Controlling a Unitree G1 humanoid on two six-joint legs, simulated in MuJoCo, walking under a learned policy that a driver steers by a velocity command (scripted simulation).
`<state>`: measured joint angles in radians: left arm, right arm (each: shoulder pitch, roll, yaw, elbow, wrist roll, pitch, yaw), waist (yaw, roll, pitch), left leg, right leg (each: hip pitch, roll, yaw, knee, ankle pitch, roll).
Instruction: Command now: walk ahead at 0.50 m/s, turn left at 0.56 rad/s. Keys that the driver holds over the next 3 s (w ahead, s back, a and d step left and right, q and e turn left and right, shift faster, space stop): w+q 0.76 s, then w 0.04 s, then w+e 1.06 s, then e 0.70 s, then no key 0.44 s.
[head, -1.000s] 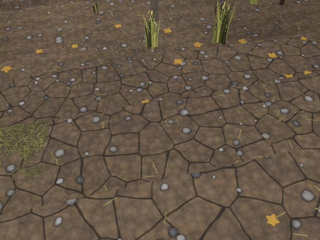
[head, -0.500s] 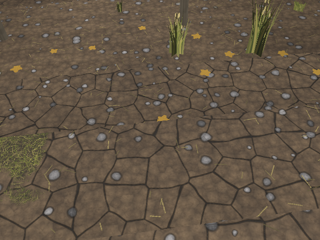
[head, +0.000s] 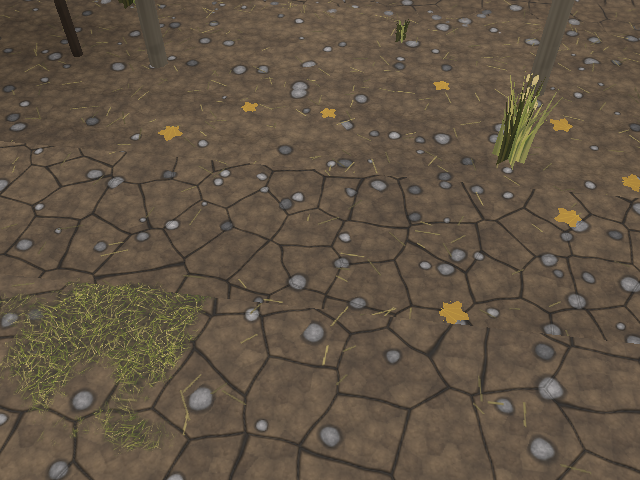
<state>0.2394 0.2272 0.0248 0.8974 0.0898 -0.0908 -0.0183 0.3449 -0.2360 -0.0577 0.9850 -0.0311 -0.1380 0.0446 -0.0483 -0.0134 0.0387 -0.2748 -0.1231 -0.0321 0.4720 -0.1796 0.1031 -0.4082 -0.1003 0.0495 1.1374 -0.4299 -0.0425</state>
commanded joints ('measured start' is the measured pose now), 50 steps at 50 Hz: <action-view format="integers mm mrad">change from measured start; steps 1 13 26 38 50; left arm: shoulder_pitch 18 427 453 71 -196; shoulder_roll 1 199 67 79 65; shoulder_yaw -11 8 -63 -28 -28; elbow -87 -85 76 -127 -120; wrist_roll -10 -9 2 -27 -7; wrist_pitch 8 -57 -50 -56 12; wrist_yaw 33 -3 33 -28 -29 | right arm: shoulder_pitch -65 95 -421 89 109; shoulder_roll -64 63 9 -79 -61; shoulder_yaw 3 13 67 0 -5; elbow -74 -212 -277 -115 -79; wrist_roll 8 -27 -38 -9 -54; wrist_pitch -30 -44 57 44 22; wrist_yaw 17 85 62 30 16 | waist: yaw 70 100 188 -80 1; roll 21 -117 -55 8 26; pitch -12 -146 83 -98 55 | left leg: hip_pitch -78 -800 -248 489 130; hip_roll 267 -70 202 457 377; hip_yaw -328 -205 126 -506 -230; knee -299 1209 150 -69 -188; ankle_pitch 89 -452 779 64 106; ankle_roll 203 16 -54 300 184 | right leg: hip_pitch -32 645 -43 -670 -268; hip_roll -14 -371 -85 -24 2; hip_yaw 14 644 -52 85 -15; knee -123 -626 -622 211 -471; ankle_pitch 48 938 -33 49 440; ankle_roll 27 -490 -128 115 12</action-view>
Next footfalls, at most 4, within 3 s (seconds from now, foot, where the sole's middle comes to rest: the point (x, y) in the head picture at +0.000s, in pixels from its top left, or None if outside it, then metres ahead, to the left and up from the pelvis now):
0.22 right None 0.20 -0.13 -0.77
0.66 left None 0.49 0.20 -0.94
1.14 right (274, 369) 0.85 0.11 -0.94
1.66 left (189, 322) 1.01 0.35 -0.94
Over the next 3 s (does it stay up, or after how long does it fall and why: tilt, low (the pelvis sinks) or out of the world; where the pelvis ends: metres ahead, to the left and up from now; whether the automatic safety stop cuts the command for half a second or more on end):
stays up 1.29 0.23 -0.33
